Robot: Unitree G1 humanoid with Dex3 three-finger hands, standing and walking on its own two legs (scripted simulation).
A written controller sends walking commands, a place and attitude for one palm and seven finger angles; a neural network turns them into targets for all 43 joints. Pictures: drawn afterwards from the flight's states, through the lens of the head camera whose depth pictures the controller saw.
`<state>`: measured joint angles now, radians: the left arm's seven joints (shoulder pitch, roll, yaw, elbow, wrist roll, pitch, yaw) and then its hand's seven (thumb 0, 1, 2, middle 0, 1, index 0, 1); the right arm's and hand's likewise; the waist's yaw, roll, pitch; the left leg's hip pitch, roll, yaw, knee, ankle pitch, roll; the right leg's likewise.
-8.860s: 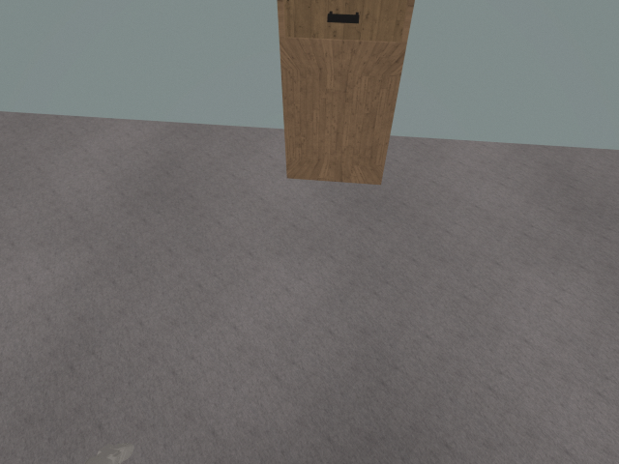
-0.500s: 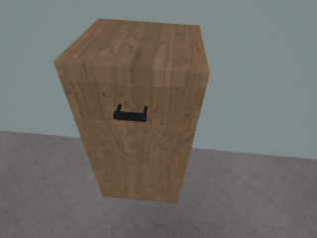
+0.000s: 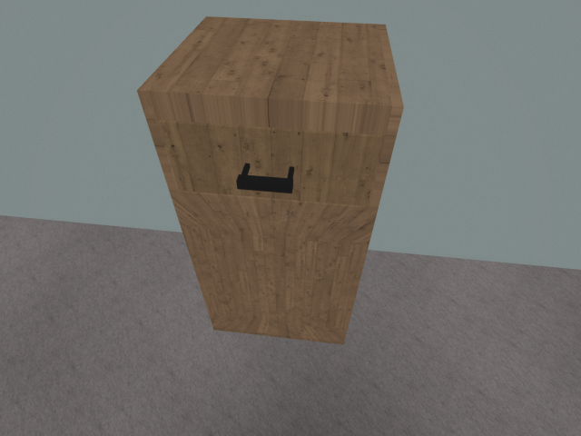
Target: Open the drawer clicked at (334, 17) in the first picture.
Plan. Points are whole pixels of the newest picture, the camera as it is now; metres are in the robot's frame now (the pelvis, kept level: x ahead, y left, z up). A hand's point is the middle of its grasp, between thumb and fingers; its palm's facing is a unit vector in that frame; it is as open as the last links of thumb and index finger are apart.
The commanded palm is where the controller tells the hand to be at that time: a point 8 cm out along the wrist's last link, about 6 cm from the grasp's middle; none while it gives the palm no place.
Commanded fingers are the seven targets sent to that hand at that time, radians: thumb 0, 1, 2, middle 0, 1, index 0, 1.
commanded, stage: come to a stop and stand still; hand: left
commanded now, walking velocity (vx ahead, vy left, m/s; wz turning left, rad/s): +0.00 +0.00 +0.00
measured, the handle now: (267, 176) +0.59 +0.10 +0.02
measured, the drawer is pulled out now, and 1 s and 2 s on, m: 0.00 0.00 0.00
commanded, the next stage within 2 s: look again from close up in 1.78 s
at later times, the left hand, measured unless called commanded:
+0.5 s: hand out of the picture +0.00 +0.18 -0.16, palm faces -0.01 -0.97 -0.22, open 7.3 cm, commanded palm none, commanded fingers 0.00 0.90 0.90 -0.20 -0.30 -0.20 -0.30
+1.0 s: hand out of the picture -0.03 +0.17 -0.17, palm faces +0.01 -0.99 -0.15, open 7.3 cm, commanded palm none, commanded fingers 0.00 0.90 0.90 -0.20 -0.30 -0.20 -0.30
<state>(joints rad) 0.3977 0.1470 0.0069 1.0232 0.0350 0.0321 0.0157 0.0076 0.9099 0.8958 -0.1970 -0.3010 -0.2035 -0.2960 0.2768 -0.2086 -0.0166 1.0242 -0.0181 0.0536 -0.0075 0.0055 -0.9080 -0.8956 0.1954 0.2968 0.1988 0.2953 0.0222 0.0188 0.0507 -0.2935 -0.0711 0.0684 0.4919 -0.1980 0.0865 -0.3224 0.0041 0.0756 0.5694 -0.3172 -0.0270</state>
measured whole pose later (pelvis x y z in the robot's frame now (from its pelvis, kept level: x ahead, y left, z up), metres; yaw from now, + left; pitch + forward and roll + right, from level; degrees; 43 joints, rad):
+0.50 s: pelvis -0.07 +0.00 +0.00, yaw -3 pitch -2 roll +1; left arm 0.26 0.18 0.04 0.95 0.03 -0.01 0.01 0.01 0.92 0.90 -0.19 -0.30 -0.20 -0.30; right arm 0.44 -0.11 0.01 1.07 -0.03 0.01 -0.02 0.01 -0.90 -0.90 0.20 0.30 0.20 0.30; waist -0.01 0.00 0.01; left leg -0.25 -0.04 0.04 0.62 -0.38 0.05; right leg -0.27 0.04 0.01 0.59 -0.30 -0.06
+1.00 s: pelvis -0.03 +0.01 +0.00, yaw -2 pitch -1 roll +1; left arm 0.31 0.15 0.01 1.06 0.02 -0.01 0.01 0.01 0.92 0.90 -0.20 -0.30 -0.20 -0.30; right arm 0.28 -0.14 0.02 1.06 -0.01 -0.02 -0.05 0.02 -0.94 -0.90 0.20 0.30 0.20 0.30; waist 0.02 -0.04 0.04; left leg -0.19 -0.01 0.06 0.49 -0.28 0.02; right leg -0.25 -0.02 0.01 0.51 -0.23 -0.01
